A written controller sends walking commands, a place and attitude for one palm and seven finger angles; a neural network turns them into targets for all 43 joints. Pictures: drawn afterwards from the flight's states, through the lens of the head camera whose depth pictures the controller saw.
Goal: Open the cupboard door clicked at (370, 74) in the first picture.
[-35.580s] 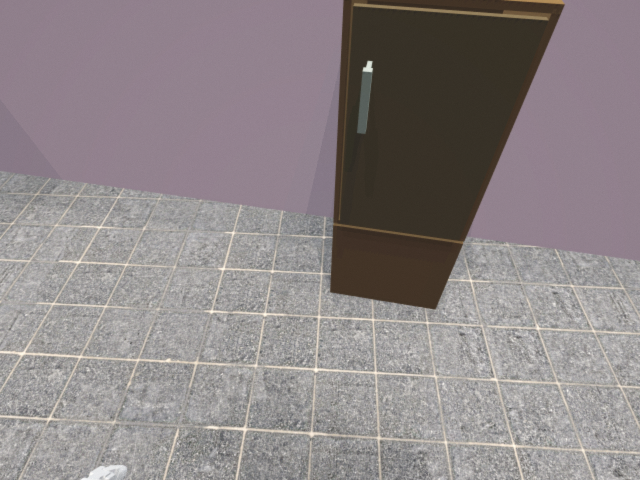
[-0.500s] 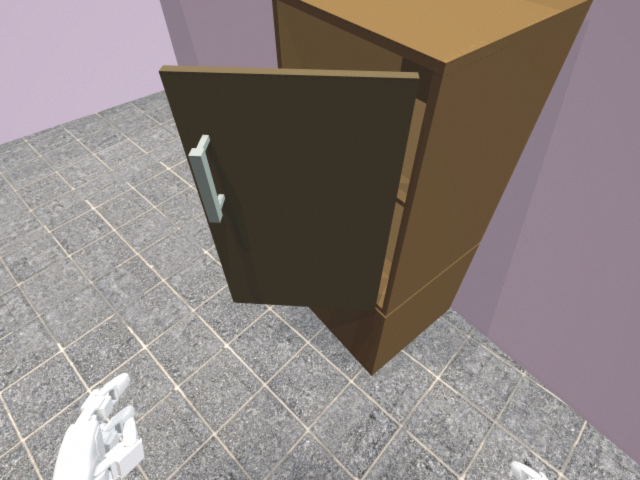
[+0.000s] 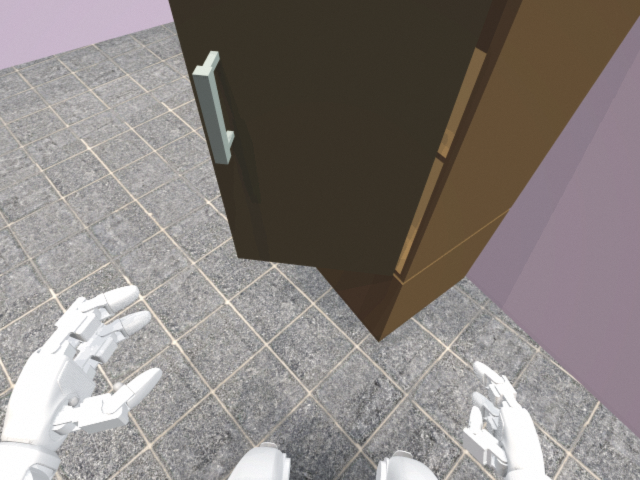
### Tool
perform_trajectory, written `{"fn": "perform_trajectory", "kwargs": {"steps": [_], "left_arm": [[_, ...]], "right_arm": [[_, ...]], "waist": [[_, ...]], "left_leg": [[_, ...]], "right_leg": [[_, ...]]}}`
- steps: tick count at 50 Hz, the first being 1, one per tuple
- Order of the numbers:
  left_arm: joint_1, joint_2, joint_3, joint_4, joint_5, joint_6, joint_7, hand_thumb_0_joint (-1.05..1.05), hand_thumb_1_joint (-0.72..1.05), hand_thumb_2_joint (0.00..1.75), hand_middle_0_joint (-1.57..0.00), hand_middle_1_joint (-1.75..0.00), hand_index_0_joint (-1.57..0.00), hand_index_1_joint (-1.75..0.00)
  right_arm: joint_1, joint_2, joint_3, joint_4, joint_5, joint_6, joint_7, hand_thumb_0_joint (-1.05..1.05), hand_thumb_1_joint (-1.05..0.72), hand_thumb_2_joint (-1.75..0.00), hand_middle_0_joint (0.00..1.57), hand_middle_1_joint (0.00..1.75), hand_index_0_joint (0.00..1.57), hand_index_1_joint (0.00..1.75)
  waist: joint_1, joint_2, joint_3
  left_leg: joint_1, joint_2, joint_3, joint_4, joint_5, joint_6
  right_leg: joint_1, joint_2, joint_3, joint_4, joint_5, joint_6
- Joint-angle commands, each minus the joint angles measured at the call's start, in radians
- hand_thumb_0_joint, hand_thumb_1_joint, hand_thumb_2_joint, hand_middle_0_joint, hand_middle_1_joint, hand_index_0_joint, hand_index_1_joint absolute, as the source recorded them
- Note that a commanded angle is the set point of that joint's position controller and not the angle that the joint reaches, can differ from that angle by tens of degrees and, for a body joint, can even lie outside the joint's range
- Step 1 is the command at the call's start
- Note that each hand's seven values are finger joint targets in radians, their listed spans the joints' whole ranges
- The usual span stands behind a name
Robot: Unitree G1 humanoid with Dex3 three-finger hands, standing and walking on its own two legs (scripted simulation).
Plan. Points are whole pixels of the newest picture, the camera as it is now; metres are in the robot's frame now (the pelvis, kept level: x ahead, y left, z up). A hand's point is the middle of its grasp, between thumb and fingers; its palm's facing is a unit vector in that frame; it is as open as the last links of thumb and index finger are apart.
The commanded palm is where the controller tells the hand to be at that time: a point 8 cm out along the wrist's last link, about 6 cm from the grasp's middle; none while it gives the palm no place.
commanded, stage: raise the hand with hooked fingers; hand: left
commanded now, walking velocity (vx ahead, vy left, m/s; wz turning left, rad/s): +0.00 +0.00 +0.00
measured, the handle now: (218, 110) +0.54 +0.20 +0.13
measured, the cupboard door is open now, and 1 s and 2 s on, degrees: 47 47 47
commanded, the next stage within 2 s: move the hooked fingers beside the handle in 1.46 s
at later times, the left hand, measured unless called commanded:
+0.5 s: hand (87, 321) +0.24 +0.26 +0.10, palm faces +0.02 -1.00 -0.07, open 12.8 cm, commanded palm +0.22 +0.31 +0.11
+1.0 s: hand (79, 236) +0.31 +0.28 +0.16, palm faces +0.03 -1.00 -0.04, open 14.0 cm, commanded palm +0.28 +0.32 +0.16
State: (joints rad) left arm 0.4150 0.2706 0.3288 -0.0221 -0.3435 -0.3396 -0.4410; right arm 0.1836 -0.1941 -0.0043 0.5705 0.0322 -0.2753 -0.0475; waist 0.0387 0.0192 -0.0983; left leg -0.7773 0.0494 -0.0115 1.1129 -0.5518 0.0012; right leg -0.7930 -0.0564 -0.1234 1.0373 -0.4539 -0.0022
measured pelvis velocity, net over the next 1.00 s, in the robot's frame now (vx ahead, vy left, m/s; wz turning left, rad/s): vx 0.01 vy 0.00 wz -0.01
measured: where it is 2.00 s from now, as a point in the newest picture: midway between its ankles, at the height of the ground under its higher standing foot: outside the picture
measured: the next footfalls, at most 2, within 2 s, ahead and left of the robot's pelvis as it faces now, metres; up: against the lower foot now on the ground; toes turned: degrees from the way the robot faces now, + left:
none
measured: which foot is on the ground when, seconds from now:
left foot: down 0.00-1.00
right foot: down 0.00-1.00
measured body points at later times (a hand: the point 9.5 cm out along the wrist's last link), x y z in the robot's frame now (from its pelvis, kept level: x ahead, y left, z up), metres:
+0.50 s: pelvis +0.00 +0.01 +0.03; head +0.04 +0.02 +0.48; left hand +0.24 +0.32 +0.11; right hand +0.17 -0.24 -0.03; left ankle +0.00 +0.11 -0.66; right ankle +0.03 -0.13 -0.66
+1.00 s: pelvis +0.01 +0.00 +0.05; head +0.04 +0.00 +0.50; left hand +0.30 +0.33 +0.16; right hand +0.17 -0.25 -0.03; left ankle +0.00 +0.11 -0.66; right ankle +0.03 -0.13 -0.66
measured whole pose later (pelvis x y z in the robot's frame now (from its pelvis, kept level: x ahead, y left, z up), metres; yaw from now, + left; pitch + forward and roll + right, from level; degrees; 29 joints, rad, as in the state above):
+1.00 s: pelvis +0.01 +0.00 +0.05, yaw -1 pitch +5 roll -1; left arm -0.08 0.43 0.44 0.37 -0.34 -0.14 -0.49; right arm 0.28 -0.28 0.05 0.59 0.05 -0.23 -0.11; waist 0.02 0.04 -0.06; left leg -0.44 0.04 0.03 0.76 -0.42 0.01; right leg -0.47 -0.05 -0.10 0.71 -0.32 0.01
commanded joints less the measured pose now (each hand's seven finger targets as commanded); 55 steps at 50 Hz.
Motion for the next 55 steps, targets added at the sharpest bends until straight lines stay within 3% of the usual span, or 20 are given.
{"fn": "perform_trajectory", "kwargs": {"steps": [1,3,5,9,11,16,18,21,23,26,28,36,40,41,43,44,46,47,51,55], "left_arm": [[-0.044,0.177,0.098,-0.153,-0.034,-0.035,0.02,0.0,0.13,0.57,-0.25,-0.8,-0.25,-0.8],[-0.052,0.183,0.102,-0.142,-0.041,-0.041,0.015,0.0,0.08,0.55,-0.26,-0.82,-0.26,-0.82],[-0.081,0.194,0.1,-0.166,-0.047,-0.049,0.017,0.0,0.04,0.53,-0.26,-0.86,-0.26,-0.86],[-0.135,0.217,0.101,-0.142,-0.042,-0.039,0.018,0.0,-0.06,0.49,-0.27,-0.92,-0.27,-0.92],[-0.163,0.253,0.125,-0.13,-0.04,-0.028,0.024,0.0,-0.1,0.47,-0.27,-0.94,-0.27,-0.94],[-0.203,0.275,0.139,-0.101,-0.04,0.001,0.031,0.0,-0.22,0.42,-0.28,-1.02,-0.28,-1.02],[-0.236,0.282,0.144,-0.088,-0.041,0.014,0.028,0.0,-0.27,0.4,-0.28,-1.05,-0.28,-1.05],[-0.291,0.303,0.149,-0.066,-0.042,0.029,0.024,0.0,-0.34,0.37,-0.29,-1.1,-0.29,-1.1],[-0.324,0.303,0.148,-0.066,-0.044,0.037,0.014,0.0,-0.38,0.35,-0.29,-1.12,-0.29,-1.12],[-0.38,0.318,0.153,-0.021,-0.046,0.057,0.003,0.0,-0.45,0.32,-0.3,-1.17,-0.3,-1.17],[-0.423,0.324,0.151,-0.011,-0.04,0.068,-0.008,0.0,-0.5,0.3,-0.3,-1.2,-0.3,-1.2],[-0.55,0.377,0.188,0.068,-0.038,0.106,-0.021,0.0,-0.5,0.3,-0.3,-1.2,-0.3,-1.2],[-0.612,0.386,0.197,0.124,-0.038,0.122,-0.034,0.0,-0.5,0.3,-0.3,-1.2,-0.3,-1.2],[-0.632,0.399,0.193,0.125,-0.033,0.124,-0.037,0.0,-0.5,0.3,-0.3,-1.2,-0.3,-1.2],[-0.666,0.403,0.199,0.155,-0.033,0.133,-0.042,0.0,-0.5,0.3,-0.3,-1.2,-0.3,-1.2],[-0.685,0.402,0.192,0.16,-0.031,0.135,-0.045,0.0,-0.5,0.3,-0.3,-1.2,-0.3,-1.2],[-0.725,0.428,0.201,0.166,-0.028,0.136,-0.047,0.0,-0.5,0.3,-0.3,-1.2,-0.3,-1.2],[-0.744,0.433,0.206,0.175,-0.027,0.14,-0.049,0.0,-0.5,0.3,-0.3,-1.2,-0.3,-1.2],[-0.691,0.408,0.196,0.251,-0.029,0.153,-0.06,0.0,-0.5,0.3,-0.3,-1.2,-0.3,-1.2],[-0.696,0.418,0.21,0.23,-0.029,0.144,-0.056,0.0,-0.5,0.3,-0.3,-1.2,-0.3,-1.2]], "right_arm": [[-0.025,-0.172,-0.057,-0.16,0.004,-0.048,-0.021,0.0,-0.9,-0.9,0.2,0.3,0.2,0.3],[-0.008,-0.18,-0.051,-0.167,0.007,-0.051,-0.023,0.0,-0.9,-0.9,0.2,0.3,0.2,0.3],[-0.001,-0.185,-0.046,-0.17,0.008,-0.061,-0.024,0.0,-0.9,-0.9,0.2,0.3,0.2,0.3],[0.017,-0.196,-0.037,-0.165,0.011,-0.063,-0.027,0.0,-0.9,-0.9,0.2,0.3,0.2,0.3],[0.019,-0.203,-0.035,-0.162,0.011,-0.065,-0.031,0.0,-0.9,-0.9,0.2,0.3,0.2,0.3],[0.031,-0.207,-0.029,-0.162,0.014,-0.062,-0.034,0.0,-0.9,-0.9,0.2,0.3,0.2,0.3],[0.034,-0.209,-0.026,-0.162,0.017,-0.057,-0.037,0.0,-0.9,-0.9,0.2,0.3,0.2,0.3],[0.039,-0.215,-0.021,-0.161,0.017,-0.055,-0.042,0.0,-0.9,-0.9,0.2,0.3,0.2,0.3],[0.041,-0.213,-0.02,-0.16,0.019,-0.054,-0.043,0.0,-0.9,-0.9,0.2,0.3,0.2,0.3],[0.047,-0.218,-0.016,-0.151,0.018,-0.052,-0.048,0.0,-0.9,-0.9,0.2,0.3,0.2,0.3],[0.047,-0.217,-0.015,-0.147,0.021,-0.049,-0.052,0.0,-0.9,-0.9,0.2,0.3,0.2,0.3],[0.047,-0.218,-0.006,-0.14,0.018,-0.036,-0.061,0.0,-0.9,-0.9,0.2,0.3,0.2,0.3],[0.047,-0.218,-0.006,-0.134,0.021,-0.026,-0.068,0.0,-0.9,-0.9,0.2,0.3,0.2,0.3],[0.046,-0.221,-0.004,-0.13,0.021,-0.023,-0.068,0.0,-0.9,-0.9,0.2,0.3,0.2,0.3],[0.051,-0.219,-0.003,-0.127,0.022,-0.017,-0.071,0.0,-0.9,-0.9,0.2,0.3,0.2,0.3],[0.048,-0.219,-0.003,-0.127,0.024,-0.016,-0.072,0.0,-0.9,-0.9,0.2,0.3,0.2,0.3],[0.054,-0.222,-0.004,-0.121,0.023,-0.013,-0.075,0.0,-0.9,-0.9,0.2,0.3,0.2,0.3],[0.055,-0.221,-0.003,-0.119,0.023,-0.01,-0.076,0.0,-0.9,-0.9,0.2,0.3,0.2,0.3],[0.06,-0.222,-0.006,-0.121,0.025,-0.002,-0.071,0.0,-0.9,-0.9,0.2,0.3,0.2,0.3],[0.054,-0.222,-0.01,-0.132,0.023,0.004,-0.064,0.0,-0.9,-0.9,0.2,0.3,0.2,0.3]], "waist": [[-0.023,0.029,-0.196],[-0.024,0.011,-0.218],[-0.023,0.036,-0.224],[-0.028,0.052,-0.195],[-0.021,0.051,-0.181],[-0.02,0.056,-0.157],[-0.022,0.083,-0.155],[-0.025,0.069,-0.134],[-0.025,0.098,-0.166],[-0.031,0.059,-0.136],[-0.032,0.089,-0.152],[-0.02,0.064,-0.158],[-0.027,0.038,-0.16],[-0.023,0.064,-0.157],[-0.028,0.041,-0.166],[-0.028,0.069,-0.162],[-0.028,0.047,-0.165],[-0.03,0.066,-0.175],[-0.02,0.025,-0.159],[-0.016,0.043,-0.171]], "left_leg": [[0.102,-0.048,-0.034,-0.226,0.328,0.009],[0.111,-0.048,-0.034,-0.243,0.299,0.01],[0.13,-0.048,-0.034,-0.26,0.29,0.01],[0.149,-0.046,-0.036,-0.289,0.287,0.009],[0.156,-0.045,-0.039,-0.303,0.296,0.008],[0.188,-0.043,-0.037,-0.341,0.305,0.006],[0.203,-0.045,-0.031,-0.355,0.299,0.005],[0.221,-0.043,-0.034,-0.373,0.307,0.006],[0.254,-0.044,-0.029,-0.382,0.332,0.005],[0.262,-0.042,-0.028,-0.392,0.346,0.006],[0.287,-0.043,-0.023,-0.404,0.353,0.006],[0.336,-0.045,-0.019,-0.441,0.414,0.004],[0.353,-0.044,-0.013,-0.46,0.406,0.007],[0.358,-0.045,-0.009,-0.46,0.415,0.008],[0.369,-0.045,-0.008,-0.47,0.427,0.008],[0.377,-0.046,-0.008,-0.473,0.429,0.008],[0.392,-0.044,-0.01,-0.479,0.447,0.01],[0.402,-0.046,-0.006,-0.485,0.451,0.011],[0.391,-0.047,0.001,-0.493,0.458,0.011],[0.392,-0.05,0.01,-0.498,0.458,0.011]], "right_leg": [[0.184,0.064,0.033,-0.149,0.177,-0.016],[0.195,0.061,0.036,-0.168,0.144,-0.012],[0.199,0.059,0.037,-0.18,0.13,-0.013],[0.212,0.06,0.035,-0.202,0.127,-0.015],[0.233,0.062,0.034,-0.211,0.133,-0.021],[0.269,0.063,0.031,-0.246,0.151,-0.02],[0.279,0.06,0.033,-0.259,0.152,-0.018],[0.3,0.065,0.034,-0.279,0.166,-0.022],[0.32,0.063,0.038,-0.289,0.198,-0.02],[0.339,0.067,0.039,-0.308,0.224,-0.02],[0.346,0.064,0.042,-0.318,0.236,-0.019],[0.416,0.064,0.045,-0.352,0.307,-0.023],[0.427,0.06,0.048,-0.375,0.311,-0.017],[0.438,0.06,0.053,-0.379,0.317,-0.022],[0.449,0.058,0.052,-0.387,0.338,-0.018],[0.445,0.057,0.054,-0.391,0.338,-0.019],[0.46,0.058,0.055,-0.399,0.353,-0.021],[0.466,0.056,0.057,-0.404,0.363,-0.02],[0.489,0.053,0.056,-0.416,0.377,-0.02],[0.49,0.05,0.062,-0.418,0.388,-0.017]]}}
